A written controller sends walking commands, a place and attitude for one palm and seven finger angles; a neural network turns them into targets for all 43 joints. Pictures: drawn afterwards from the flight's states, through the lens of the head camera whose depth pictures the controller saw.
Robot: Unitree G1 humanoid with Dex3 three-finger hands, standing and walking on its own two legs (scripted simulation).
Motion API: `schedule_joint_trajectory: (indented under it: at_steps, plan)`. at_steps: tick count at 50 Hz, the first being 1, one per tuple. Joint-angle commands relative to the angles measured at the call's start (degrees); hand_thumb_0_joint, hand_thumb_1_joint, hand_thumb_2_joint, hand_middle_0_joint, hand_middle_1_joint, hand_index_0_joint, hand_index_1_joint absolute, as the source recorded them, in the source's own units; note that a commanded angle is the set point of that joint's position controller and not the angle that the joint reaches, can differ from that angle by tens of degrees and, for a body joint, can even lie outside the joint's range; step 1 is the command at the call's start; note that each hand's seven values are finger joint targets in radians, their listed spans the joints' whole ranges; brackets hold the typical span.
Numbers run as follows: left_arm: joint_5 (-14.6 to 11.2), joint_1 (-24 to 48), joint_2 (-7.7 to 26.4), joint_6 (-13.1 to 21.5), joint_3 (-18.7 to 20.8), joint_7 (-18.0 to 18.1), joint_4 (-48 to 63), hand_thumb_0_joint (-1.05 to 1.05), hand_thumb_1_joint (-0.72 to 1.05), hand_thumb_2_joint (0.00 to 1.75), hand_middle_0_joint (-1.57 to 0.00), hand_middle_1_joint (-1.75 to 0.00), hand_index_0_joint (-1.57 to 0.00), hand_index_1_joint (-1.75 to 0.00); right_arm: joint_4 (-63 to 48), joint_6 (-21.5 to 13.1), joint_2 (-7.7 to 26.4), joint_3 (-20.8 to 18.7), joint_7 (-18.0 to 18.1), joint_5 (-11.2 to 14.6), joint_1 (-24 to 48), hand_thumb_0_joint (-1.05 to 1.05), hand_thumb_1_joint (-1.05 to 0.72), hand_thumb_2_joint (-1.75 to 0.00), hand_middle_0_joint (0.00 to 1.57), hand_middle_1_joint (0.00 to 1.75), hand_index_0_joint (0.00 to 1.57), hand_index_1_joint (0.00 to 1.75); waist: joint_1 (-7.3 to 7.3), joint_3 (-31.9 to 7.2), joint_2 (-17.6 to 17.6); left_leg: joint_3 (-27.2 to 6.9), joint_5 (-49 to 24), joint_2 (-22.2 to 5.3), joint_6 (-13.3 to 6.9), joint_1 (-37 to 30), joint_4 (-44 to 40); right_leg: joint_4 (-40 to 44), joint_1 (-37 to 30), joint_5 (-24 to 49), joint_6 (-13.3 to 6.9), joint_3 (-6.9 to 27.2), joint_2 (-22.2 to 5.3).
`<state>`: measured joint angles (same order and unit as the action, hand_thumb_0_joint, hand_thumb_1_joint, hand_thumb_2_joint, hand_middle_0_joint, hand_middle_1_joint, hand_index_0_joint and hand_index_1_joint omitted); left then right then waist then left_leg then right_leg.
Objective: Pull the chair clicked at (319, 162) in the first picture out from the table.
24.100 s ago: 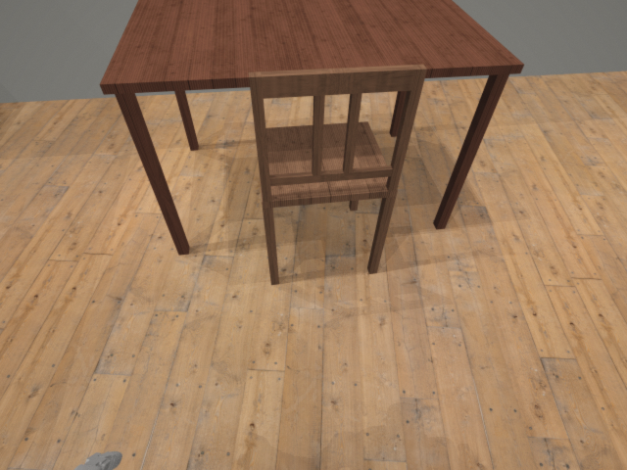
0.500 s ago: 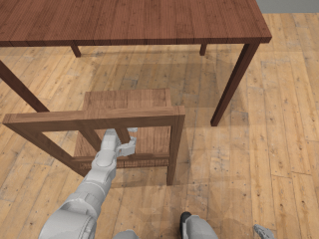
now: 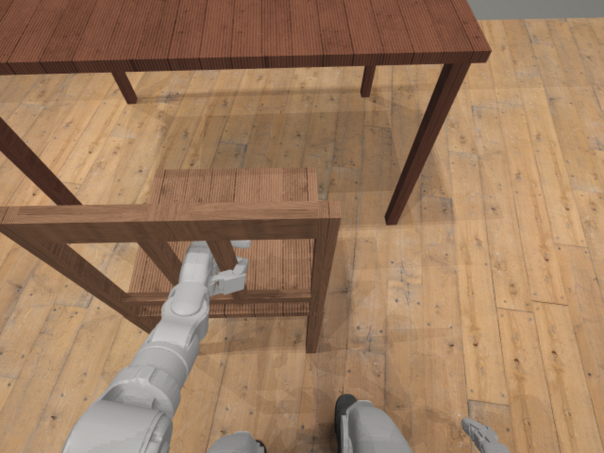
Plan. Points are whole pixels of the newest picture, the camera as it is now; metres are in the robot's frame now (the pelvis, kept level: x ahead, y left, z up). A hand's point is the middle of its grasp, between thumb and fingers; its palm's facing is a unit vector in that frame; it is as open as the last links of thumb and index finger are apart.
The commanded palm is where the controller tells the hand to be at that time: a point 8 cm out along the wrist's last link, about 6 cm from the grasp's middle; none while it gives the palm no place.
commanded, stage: step backward, pulling the chair out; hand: left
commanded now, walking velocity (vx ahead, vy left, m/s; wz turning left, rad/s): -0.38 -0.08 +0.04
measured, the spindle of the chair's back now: (174, 270) +0.38 +0.21 -0.10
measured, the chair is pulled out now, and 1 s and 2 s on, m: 0.26 0.37 0.55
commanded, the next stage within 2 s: stop walking, hand still on the chair in 1.96 s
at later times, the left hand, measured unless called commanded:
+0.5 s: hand (230, 315) +0.30 +0.10 -0.07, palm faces -0.07 -0.98 -0.17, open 5.7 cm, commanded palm +0.29 +0.15 -0.06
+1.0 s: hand (228, 350) +0.25 +0.10 -0.07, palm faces -0.05 -0.98 -0.18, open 5.8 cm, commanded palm +0.23 +0.15 -0.05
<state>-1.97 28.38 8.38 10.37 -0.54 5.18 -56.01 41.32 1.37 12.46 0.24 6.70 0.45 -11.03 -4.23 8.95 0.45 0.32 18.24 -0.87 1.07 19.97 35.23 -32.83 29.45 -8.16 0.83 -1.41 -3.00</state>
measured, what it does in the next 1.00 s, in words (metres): walks backwards: right foot, then right foot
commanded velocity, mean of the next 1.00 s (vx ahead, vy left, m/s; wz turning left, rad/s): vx -0.38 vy -0.03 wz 0.06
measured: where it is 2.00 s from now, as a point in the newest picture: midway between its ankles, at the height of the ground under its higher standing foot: outside the picture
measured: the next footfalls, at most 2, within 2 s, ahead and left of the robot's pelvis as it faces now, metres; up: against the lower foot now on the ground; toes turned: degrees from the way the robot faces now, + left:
right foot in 0.04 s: +0.12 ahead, -0.13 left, +0.00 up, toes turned -2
right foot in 0.84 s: +0.00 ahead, -0.14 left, +0.00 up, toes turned -1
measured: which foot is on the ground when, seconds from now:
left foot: down 0.00-0.98, up 1.00-1.00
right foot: up 0.00-0.02, down 0.04-0.72, up 0.74-0.82, down 0.84-1.00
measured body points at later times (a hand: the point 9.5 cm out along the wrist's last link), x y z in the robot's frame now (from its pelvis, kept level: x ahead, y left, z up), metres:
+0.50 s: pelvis -0.05 -0.01 +0.00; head +0.03 -0.01 +0.44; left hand +0.30 +0.16 -0.05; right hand +0.03 -0.26 -0.13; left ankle +0.00 +0.13 -0.73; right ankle +0.03 -0.13 -0.73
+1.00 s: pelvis -0.11 -0.02 +0.00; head -0.02 -0.02 +0.44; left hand +0.25 +0.16 -0.05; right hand -0.02 -0.27 -0.13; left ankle -0.04 +0.12 -0.72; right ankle -0.04 -0.14 -0.73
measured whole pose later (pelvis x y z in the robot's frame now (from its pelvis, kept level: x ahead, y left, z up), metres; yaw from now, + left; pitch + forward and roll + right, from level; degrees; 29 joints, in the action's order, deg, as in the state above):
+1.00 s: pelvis -0.11 -0.02 +0.00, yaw +0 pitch +2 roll -2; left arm -2.6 28.1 11.2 12.2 0.8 4.1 -57.4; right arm 42.4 -1.0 11.8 0.2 5.8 1.0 -9.9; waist -4.0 10.5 -1.2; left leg -3.4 14.4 -3.1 2.2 26.5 36.5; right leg -30.6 23.6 -8.8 -0.4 -1.2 1.7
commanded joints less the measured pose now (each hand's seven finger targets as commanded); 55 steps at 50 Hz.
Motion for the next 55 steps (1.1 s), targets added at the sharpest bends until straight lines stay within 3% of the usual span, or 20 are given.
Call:
schedule_joint_trajectory:
  at_steps: [1, 5, 9, 12, 16, 20, 22, 25, 28, 30, 33, 36, 38, 40, 41, 43, 45, 48, 50, 55]
  plan:
    - [1.86, 17.57, 6.88, 5.13, 0.77, 0.26, 12.48, 0.00, 0.90, 0.90, -0.50, -1.45, -0.50, -1.45, -5.37, -1.68, 8.42, -3.43, 0.13, -0.18, -2.41, 0.00, -0.90, -0.90, 0.20, 0.30, 0.20, 0.30, 1.82, -24.82, -6.15, -8.17, -32.27, -12.58, -4.16, -3.36, -6.31, -1.91, -19.04, 8.44, -1.00, 1.53, -0.67]
    - [2.02, 17.92, 9.87, 6.04, 1.19, 0.38, 9.77, 0.00, 0.90, 0.90, -0.50, -1.45, -0.50, -1.45, -2.98, -1.83, 8.93, -4.38, 0.51, 0.68, -5.39, 0.00, -0.90, -0.90, 0.20, 0.30, 0.20, 0.30, 0.30, -31.74, 0.14, -2.30, -22.34, -6.52, 1.12, -5.74, 0.47, 3.18, -23.26, 30.10, -3.85, 6.38, -7.84]
    - [1.58, 14.21, 10.84, 5.45, 2.25, 0.19, 6.43, 0.00, 0.90, 0.90, -0.50, -1.45, -0.50, -1.45, -3.44, -2.30, 8.40, -3.62, 0.75, 1.36, -3.30, 0.00, -0.90, -0.90, 0.20, 0.30, 0.20, 0.30, 2.06, -29.20, 7.60, -2.04, 8.70, -0.79, 0.84, -1.56, 7.24, 13.30, -18.96, 9.77, -5.36, 10.24, -13.59]
    - [1.30, 12.92, 9.81, 4.68, 1.78, 0.46, 7.16, 0.00, 0.90, 0.90, -0.50, -1.45, -0.50, -1.45, -3.36, -2.51, 8.79, -2.57, 0.81, 1.07, -3.29, 0.00, -0.90, -0.90, 0.20, 0.30, 0.20, 0.30, 1.40, -28.00, 5.55, -2.48, 3.29, -2.00, -0.02, -4.77, -2.86, 12.27, -16.28, 2.52, -3.20, 5.65, -10.15]
    - [0.87, 12.60, 7.83, 4.94, -0.28, 0.36, 12.28, 0.00, 0.90, 0.90, -0.50, -1.45, -0.50, -1.45, -7.49, -1.71, 9.71, -2.67, 0.61, 0.44, -0.30, 0.00, -0.90, -0.90, 0.20, 0.30, 0.20, 0.30, 2.89, -22.31, -13.94, -11.63, -2.19, -13.14, -5.89, 7.28, -18.22, -4.88, -19.56, -11.84, 0.01, 0.61, 0.98]
    - [1.23, 17.26, 8.88, 4.84, 0.93, -0.08, 11.39, 0.00, 0.90, 0.90, -0.50, -1.45, -0.50, -1.45, -5.30, -2.47, 9.01, -3.46, 0.48, 0.39, -3.02, 0.00, -0.90, -0.90, 0.20, 0.30, 0.20, 0.30, 1.55, -26.55, -4.86, -8.26, -28.07, -12.11, -4.69, -3.32, -6.59, -0.68, -20.54, 7.32, -0.32, 2.04, 0.06]
    - [2.16, 18.80, 6.97, 5.49, -1.00, -0.38, 10.40, 0.00, 0.90, 0.90, -0.50, -1.45, -0.50, -1.45, -4.86, -3.39, 8.74, -3.23, -0.03, -0.26, -1.86, 0.00, -0.90, -0.90, 0.20, 0.30, 0.20, 0.30, 2.12, -20.87, -11.50, -7.17, -22.60, -11.20, -3.10, 0.54, -8.00, -0.12, -17.95, 4.71, -1.28, 2.51, -1.46]
    - [1.52, 16.49, 11.49, 6.47, 1.97, 0.38, 8.59, 0.00, 0.90, 0.90, -0.50, -1.45, -0.50, -1.45, -2.79, -3.63, 9.27, -4.18, 0.62, 0.69, -4.59, 0.00, -0.90, -0.90, 0.20, 0.30, 0.20, 0.30, 1.28, -29.00, -1.82, -3.90, -17.63, -7.14, -0.80, -3.72, -1.86, 4.71, -19.33, 12.09, -2.64, 7.06, -5.00]
    - [1.64, 15.64, 12.81, 6.55, 2.68, 0.42, 6.76, 0.00, 0.90, 0.90, -0.50, -1.45, -0.50, -1.45, -2.45, -4.15, 7.98, -3.59, 0.68, 1.05, -2.98, 0.00, -0.90, -0.90, 0.20, 0.30, 0.20, 0.30, 1.78, -28.00, 6.31, -1.28, 5.11, -0.72, 0.69, -3.94, 7.18, 14.97, -13.89, 0.57, -5.11, 12.51, -12.73]
    - [1.54, 14.33, 12.43, 5.78, 2.71, 0.62, 5.30, 0.00, 0.90, 0.90, -0.50, -1.45, -0.50, -1.45, -1.82, -4.38, 8.52, -3.19, 0.81, 0.99, -2.50, 0.00, -0.90, -0.90, 0.20, 0.30, 0.20, 0.30, 2.22, -26.84, 6.53, -3.04, 6.93, -0.24, 0.53, -3.21, 9.40, 15.90, -13.39, -1.46, -6.65, 12.20, -13.87]
    - [1.73, 14.56, 10.55, 5.35, 2.30, 0.56, 5.56, 0.00, 0.90, 0.90, -0.50, -1.45, -0.50, -1.45, -1.87, -4.70, 8.86, -2.22, 1.03, 0.62, -3.00, 0.00, -0.90, -0.90, 0.20, 0.30, 0.20, 0.30, 1.29, -26.54, 5.67, -4.24, -3.59, -2.93, -0.61, -5.49, -5.09, 10.20, -14.79, 3.34, -2.69, 5.05, -8.31]
    - [0.81, 15.90, 7.65, 5.78, -0.34, 0.16, 9.32, 0.00, 0.90, 0.90, -0.50, -1.45, -0.50, -1.45, -5.00, -3.79, 9.50, -2.50, 0.70, 0.16, -0.16, 0.00, -0.90, -0.90, 0.20, 0.30, 0.20, 0.30, 2.59, -23.24, -13.40, -15.33, -9.65, -14.64, -6.49, 2.49, -17.14, -5.11, -16.74, -10.96, -0.19, 1.17, 1.17]
    - [0.87, 18.12, 6.96, 5.64, -0.35, -0.04, 10.44, 0.00, 0.90, 0.90, -0.50, -1.45, -0.50, -1.45, -4.63, -3.54, 8.60, -2.49, 0.50, -0.27, -1.17, 0.00, -0.90, -0.90, 0.20, 0.30, 0.20, 0.30, 2.37, -23.77, -12.08, -16.04, -24.25, -16.24, -8.51, -0.06, -12.33, -6.74, -16.93, -9.29, -0.80, 2.02, 1.38]
    - [1.22, 17.14, 8.35, 5.48, 0.99, -0.20, 8.90, 0.00, 0.90, 0.90, -0.50, -1.45, -0.50, -1.45, -3.34, -4.06, 9.05, -3.27, 0.10, -0.24, -3.38, 0.00, -0.90, -0.90, 0.20, 0.30, 0.20, 0.30, 1.57, -26.78, -6.45, -13.57, -38.11, -14.56, -7.11, -8.19, -6.08, -0.87, -17.65, 1.49, -0.60, 2.32, 1.26]
    - [1.78, 18.00, 7.02, 5.76, -0.28, -0.46, 9.21, 0.00, 0.90, 0.90, -0.50, -1.45, -0.50, -1.45, -3.47, -4.28, 8.96, -3.32, -0.35, -0.40, -2.94, 0.00, -0.90, -0.90, 0.20, 0.30, 0.20, 0.30, 1.54, -26.47, -8.70, -12.26, -38.54, -13.70, -5.98, -8.14, -5.03, 0.79, -18.09, 4.83, -1.02, 3.21, 0.18]
    - [2.54, 19.45, 7.10, 6.61, -0.97, -0.56, 11.12, 0.00, 0.90, 0.90, -0.50, -1.45, -0.50, -1.45, -3.27, -4.43, 8.89, -3.38, -0.61, -0.63, -3.13, 0.00, -0.90, -0.90, 0.20, 0.30, 0.20, 0.30, 1.15, -26.25, -12.35, -9.96, -35.03, -12.32, -4.27, -7.20, -5.55, 1.75, -18.60, 7.57, -1.49, 3.07, -0.43]
    - [1.63, 16.10, 10.58, 6.42, 1.52, -0.24, 9.81, 0.00, 0.90, 0.90, -0.50, -1.45, -0.50, -1.45, -3.08, -4.16, 9.46, -4.10, -0.03, 0.15, -3.53, 0.00, -0.90, -0.90, 0.20, 0.30, 0.20, 0.30, 1.22, -29.85, -6.54, -8.21, -29.61, -10.60, -2.80, -6.01, -3.60, 2.96, -22.44, 14.12, -1.97, 4.99, -1.93]
    - [1.25, 14.36, 12.98, 6.50, 2.54, -0.02, 10.84, 0.00, 0.90, 0.90, -0.50, -1.45, -0.50, -1.45, -4.38, -4.05, 8.01, -3.56, 0.35, 0.91, -1.81, 0.00, -0.90, -0.90, 0.20, 0.30, 0.20, 0.30, 1.41, -28.92, 2.15, -2.20, -3.80, -2.42, 0.31, -3.19, 4.14, 12.33, -18.40, 5.64, -4.70, 13.14, -11.25]
    - [0.93, 11.50, 13.82, 5.30, 3.15, 0.35, 9.03, 0.00, 0.90, 0.90, -0.50, -1.45, -0.50, -1.45, -3.94, -3.96, 8.50, -3.33, 0.70, 1.12, -0.43, 0.00, -0.90, -0.90, 0.20, 0.30, 0.20, 0.30, 3.11, -26.96, 4.49, -3.82, 8.95, 0.68, 0.97, -0.89, 14.85, 17.06, -15.02, -1.43, -8.81, 16.77, -16.53]
    - [0.82, 12.61, 10.89, 2.86, 2.05, 0.20, 9.43, 0.00, 0.90, 0.90, -0.50, -1.45, -0.50, -1.45, -2.85, -4.13, 9.18, -1.46, 1.16, 0.66, -1.52, 0.00, -0.90, -0.90, 0.20, 0.30, 0.20, 0.30, 1.59, -25.33, 4.98, -5.30, -2.09, -2.56, 0.01, -4.59, -6.38, 7.98, -20.38, 14.33, -4.63, 5.47, -9.92]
